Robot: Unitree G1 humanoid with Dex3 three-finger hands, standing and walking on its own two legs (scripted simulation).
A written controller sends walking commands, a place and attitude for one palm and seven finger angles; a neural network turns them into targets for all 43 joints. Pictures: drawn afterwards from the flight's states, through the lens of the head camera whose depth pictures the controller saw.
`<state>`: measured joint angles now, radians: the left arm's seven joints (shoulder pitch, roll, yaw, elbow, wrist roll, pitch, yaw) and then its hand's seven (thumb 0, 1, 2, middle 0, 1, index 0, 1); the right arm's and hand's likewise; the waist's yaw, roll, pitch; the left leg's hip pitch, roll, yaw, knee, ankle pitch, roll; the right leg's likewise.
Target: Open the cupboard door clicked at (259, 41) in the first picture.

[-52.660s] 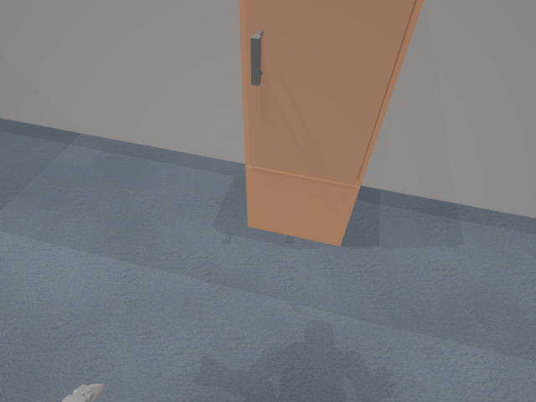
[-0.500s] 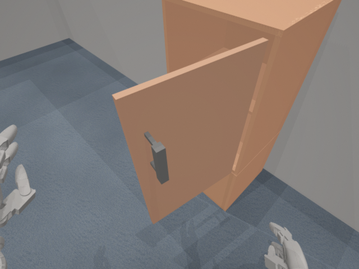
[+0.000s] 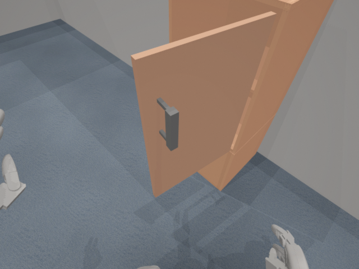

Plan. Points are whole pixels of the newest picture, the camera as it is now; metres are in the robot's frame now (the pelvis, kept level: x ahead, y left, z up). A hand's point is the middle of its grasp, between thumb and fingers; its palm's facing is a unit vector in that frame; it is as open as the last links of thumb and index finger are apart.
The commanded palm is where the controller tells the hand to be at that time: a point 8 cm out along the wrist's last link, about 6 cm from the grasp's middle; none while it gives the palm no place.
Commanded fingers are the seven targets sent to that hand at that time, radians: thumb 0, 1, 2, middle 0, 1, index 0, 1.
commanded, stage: step back with the hand held close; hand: left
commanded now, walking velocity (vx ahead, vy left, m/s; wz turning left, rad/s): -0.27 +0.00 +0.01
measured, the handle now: (167, 124) +0.42 +0.06 +0.09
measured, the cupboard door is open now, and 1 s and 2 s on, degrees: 80 80 80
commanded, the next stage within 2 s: stop stepping back and stand still in 0.50 s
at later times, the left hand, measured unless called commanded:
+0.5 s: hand out of the picture +0.11 +0.29 +0.19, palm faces +0.47 -0.78 -0.42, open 7.5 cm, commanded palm +0.05 +0.31 +0.19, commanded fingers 0.00 0.90 0.90 -0.20 -0.30 -0.20 -0.30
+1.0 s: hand out of the picture +0.03 +0.25 +0.17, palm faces +0.43 -0.81 -0.40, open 7.5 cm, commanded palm -0.04 +0.28 +0.19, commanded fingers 0.00 0.90 0.90 -0.20 -0.30 -0.20 -0.30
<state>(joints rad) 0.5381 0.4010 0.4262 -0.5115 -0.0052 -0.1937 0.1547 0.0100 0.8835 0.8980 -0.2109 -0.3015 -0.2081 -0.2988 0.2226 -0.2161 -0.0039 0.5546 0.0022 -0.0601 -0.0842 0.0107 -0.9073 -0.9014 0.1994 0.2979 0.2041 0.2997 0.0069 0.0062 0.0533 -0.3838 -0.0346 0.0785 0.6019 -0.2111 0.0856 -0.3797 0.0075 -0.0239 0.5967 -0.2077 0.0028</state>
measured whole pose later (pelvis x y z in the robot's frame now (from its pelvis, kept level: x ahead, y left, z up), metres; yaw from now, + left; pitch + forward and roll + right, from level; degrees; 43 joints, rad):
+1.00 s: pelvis -0.20 -0.01 +0.00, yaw -3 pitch -1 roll +1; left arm 0.48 0.40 0.43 -0.41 -0.05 -0.17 0.16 0.01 0.88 0.90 -0.21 -0.30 -0.21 -0.30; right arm 0.25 -0.24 -0.01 0.69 0.00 -0.11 -0.09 0.01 -0.91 -0.90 0.20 0.30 0.20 0.30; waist -0.03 -0.04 -0.03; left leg -0.38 -0.03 0.06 0.56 -0.16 0.04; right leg -0.14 -0.01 -0.01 0.64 -0.48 0.00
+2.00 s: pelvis -0.25 +0.00 +0.02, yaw +2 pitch -2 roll -1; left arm 0.38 0.19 0.02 1.19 0.01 0.02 0.02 0.00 0.93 0.90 -0.20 -0.30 -0.20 -0.30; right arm 0.27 -0.19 -0.02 1.14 -0.02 0.04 -0.03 0.00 -0.92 -0.90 0.20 0.30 0.20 0.30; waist 0.00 0.03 0.09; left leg -0.29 0.00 0.01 0.41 -0.10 0.02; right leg -0.13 -0.01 -0.07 0.44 -0.28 -0.01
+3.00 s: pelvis -0.22 -0.01 +0.02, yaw +1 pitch -2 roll +0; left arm 0.21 0.23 0.02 1.15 0.01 -0.01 0.02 0.00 0.90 0.90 -0.20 -0.30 -0.20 -0.30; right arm 0.14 -0.24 -0.02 1.15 -0.02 0.01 -0.02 0.00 -0.91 -0.90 0.20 0.30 0.20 0.30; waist -0.01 0.02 0.08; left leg -0.22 0.02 0.02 0.38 -0.12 0.00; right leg -0.05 0.00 -0.05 0.36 -0.28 -0.02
